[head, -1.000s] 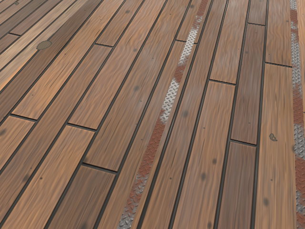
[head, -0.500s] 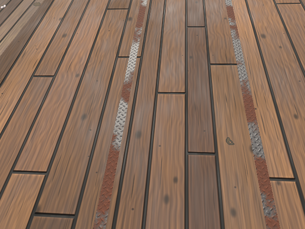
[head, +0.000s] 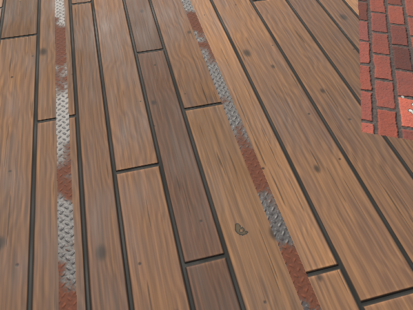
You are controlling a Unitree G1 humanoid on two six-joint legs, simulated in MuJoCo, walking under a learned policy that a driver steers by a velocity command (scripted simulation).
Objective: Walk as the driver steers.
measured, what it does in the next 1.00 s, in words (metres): walks ahead: right foot, then left foot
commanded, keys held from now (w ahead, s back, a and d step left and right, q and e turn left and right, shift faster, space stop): w+e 0.32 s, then w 0.04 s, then w+q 0.64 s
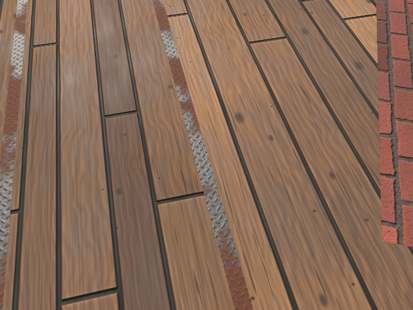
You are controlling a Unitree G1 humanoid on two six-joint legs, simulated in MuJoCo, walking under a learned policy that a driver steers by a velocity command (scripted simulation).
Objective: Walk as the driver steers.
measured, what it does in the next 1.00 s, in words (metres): walks ahead, turning left: right foot, then left foot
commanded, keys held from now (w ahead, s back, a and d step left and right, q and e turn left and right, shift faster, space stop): w+q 0.74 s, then w+e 0.26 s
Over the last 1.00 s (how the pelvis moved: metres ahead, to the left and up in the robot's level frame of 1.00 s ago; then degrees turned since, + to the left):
0.55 -0.10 -0.03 0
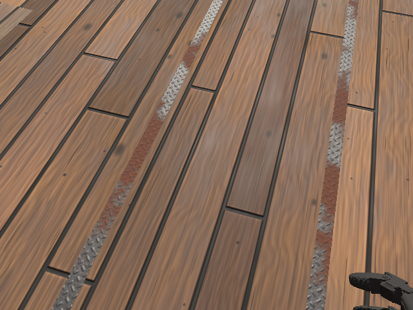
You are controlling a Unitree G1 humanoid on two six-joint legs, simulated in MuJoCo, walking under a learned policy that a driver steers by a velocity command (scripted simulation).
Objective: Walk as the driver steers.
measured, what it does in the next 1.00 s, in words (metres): walks ahead, turning right: right foot, then left foot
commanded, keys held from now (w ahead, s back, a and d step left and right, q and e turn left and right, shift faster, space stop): w+e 0.94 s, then w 0.06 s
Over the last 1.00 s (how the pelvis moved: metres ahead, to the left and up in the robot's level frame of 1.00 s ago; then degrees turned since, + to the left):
0.51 0.13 0.01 27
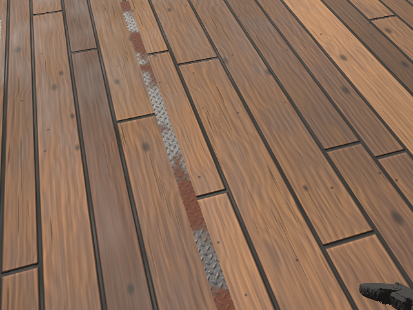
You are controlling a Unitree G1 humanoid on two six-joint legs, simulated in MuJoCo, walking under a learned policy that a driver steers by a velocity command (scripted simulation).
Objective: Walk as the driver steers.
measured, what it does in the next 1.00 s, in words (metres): walks ahead, turning left: right foot, then left foot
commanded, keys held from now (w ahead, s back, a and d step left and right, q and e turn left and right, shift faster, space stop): w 0.22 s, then w+q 0.78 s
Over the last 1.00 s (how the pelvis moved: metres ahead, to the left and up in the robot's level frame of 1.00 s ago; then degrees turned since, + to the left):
0.55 -0.13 0.00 -33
